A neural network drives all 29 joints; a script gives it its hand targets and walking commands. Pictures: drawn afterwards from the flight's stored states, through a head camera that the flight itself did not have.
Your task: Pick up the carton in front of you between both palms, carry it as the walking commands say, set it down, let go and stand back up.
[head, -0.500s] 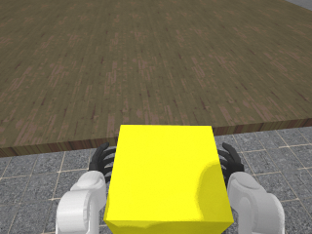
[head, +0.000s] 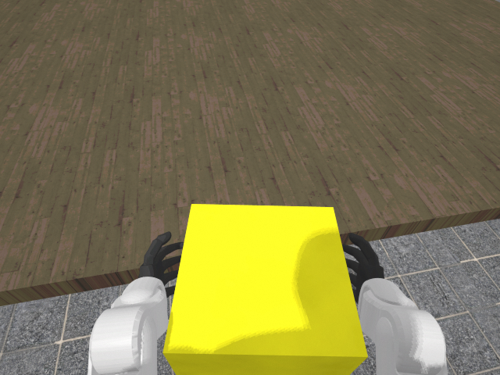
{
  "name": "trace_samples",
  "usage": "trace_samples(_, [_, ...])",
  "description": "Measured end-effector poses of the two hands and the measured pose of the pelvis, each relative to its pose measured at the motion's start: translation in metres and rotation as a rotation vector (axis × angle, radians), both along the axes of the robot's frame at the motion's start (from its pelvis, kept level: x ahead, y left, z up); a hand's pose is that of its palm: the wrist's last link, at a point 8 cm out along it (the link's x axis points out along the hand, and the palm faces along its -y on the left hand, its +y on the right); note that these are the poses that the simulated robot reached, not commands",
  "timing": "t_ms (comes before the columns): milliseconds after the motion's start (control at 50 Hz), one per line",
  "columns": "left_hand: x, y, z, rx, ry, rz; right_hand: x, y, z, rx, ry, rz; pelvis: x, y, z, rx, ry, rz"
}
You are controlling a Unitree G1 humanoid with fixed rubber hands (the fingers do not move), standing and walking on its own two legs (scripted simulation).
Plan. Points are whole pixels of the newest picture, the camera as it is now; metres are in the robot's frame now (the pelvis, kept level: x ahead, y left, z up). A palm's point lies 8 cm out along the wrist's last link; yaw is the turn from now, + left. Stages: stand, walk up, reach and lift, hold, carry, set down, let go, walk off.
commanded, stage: carry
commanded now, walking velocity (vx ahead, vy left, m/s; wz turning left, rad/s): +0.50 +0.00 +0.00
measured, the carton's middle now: (259, 307) +0.24 -0.01 +0.00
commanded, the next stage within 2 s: none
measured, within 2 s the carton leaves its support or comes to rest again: neither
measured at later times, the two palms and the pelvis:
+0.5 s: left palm (190, 94) +0.64 +0.13 +0.13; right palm (326, 91) +0.67 -0.17 +0.12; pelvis +0.33 -0.05 -0.01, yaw +3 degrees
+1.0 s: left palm (198, 24) +1.07 +0.15 +0.11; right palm (296, 26) +1.05 -0.15 +0.12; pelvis +0.69 +0.01 -0.01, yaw +3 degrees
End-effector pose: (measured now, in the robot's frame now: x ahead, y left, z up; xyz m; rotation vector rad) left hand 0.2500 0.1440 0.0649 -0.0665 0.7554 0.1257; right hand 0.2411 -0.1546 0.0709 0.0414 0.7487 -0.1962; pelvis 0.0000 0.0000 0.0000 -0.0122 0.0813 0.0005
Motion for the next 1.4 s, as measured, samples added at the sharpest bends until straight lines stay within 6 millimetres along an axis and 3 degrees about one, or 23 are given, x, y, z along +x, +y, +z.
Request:
trace_samples(120, [0.072, 0.004, 0.016, 0.003, -0.055, 0.010, 0.077, 0.003, 0.018, -0.002, -0.054, 0.012, 0.079, 0.000, 0.010, -0.020, 0.004, 0.017])
trace_samples(220, [0.142, 0.002, 0.029, 0.013, -0.137, 0.051, 0.159, 0.002, 0.029, 0.004, -0.137, 0.055, 0.153, -0.010, 0.002, -0.003, -0.010, 0.028])
trace_samples(360, [0.278, -0.014, 0.044, 0.052, -0.258, 0.101, 0.308, -0.015, 0.029, 0.046, -0.258, 0.101, 0.261, -0.035, -0.033, 0.007, -0.037, 0.052])
trace_samples(440, [0.344, -0.016, 0.049, 0.066, -0.194, 0.118, 0.383, -0.017, 0.034, 0.041, -0.194, 0.132, 0.299, -0.045, -0.023, 0.014, -0.022, 0.059])
trace_samples(540, [0.426, -0.017, 0.072, 0.050, -0.206, 0.130, 0.466, -0.017, 0.060, 0.062, -0.205, 0.114, 0.352, -0.051, -0.007, 0.022, -0.001, 0.055])
trace_samples(680, [0.547, -0.018, 0.097, 0.029, -0.227, 0.100, 0.575, -0.019, 0.086, 0.055, -0.226, 0.074, 0.444, -0.042, -0.001, 0.026, 0.020, 0.036])
trace_samples(760, [0.611, -0.009, 0.090, 0.009, -0.209, 0.098, 0.637, -0.011, 0.082, 0.055, -0.207, 0.056, 0.509, -0.032, -0.009, 0.032, 0.025, 0.021])
trace_samples(880, [0.712, 0.019, 0.064, -0.005, -0.160, 0.096, 0.735, 0.017, 0.061, 0.065, -0.159, 0.028, 0.607, -0.004, -0.016, 0.018, 0.035, 0.015])
trace_samples(960, [0.784, 0.011, 0.051, -0.046, -0.162, 0.044, 0.783, 0.009, 0.048, 0.027, -0.162, -0.028, 0.659, 0.006, -0.014, 0.001, 0.036, 0.034])
trace_samples(1020, [0.833, -0.001, 0.046, -0.096, -0.181, 0.027, 0.822, -0.001, 0.049, 0.030, -0.187, -0.067, 0.707, 0.008, -0.012, -0.020, 0.033, 0.063])
trace_samples(1120, [0.915, 0.002, 0.042, -0.089, -0.191, 0.065, 0.919, 0.001, 0.049, 0.043, -0.194, -0.035, 0.806, 0.004, -0.009, -0.022, 0.017, 0.061])
trace_samples(1160, [0.943, 0.019, 0.050, -0.058, -0.198, 0.131, 0.970, 0.020, 0.051, 0.074, -0.196, 0.039, 0.849, -0.002, -0.005, -0.016, -0.014, 0.062])
trace_samples(1220, [0.978, 0.052, 0.070, -0.016, -0.210, 0.218, 1.035, 0.055, 0.070, 0.083, -0.204, 0.151, 0.897, -0.008, 0.011, -0.033, -0.028, 0.067])
trace_samples(1300, [1.023, 0.080, 0.106, -0.047, -0.188, 0.289, 1.101, 0.087, 0.114, 0.060, -0.181, 0.216, 0.956, -0.016, 0.055, -0.030, -0.006, 0.093])
trace_samples(1400, [1.099, 0.097, 0.174, -0.019, -0.235, 0.316, 1.182, 0.106, 0.176, 0.073, -0.231, 0.248, 1.029, -0.013, 0.096, 0.018, 0.020, 0.119])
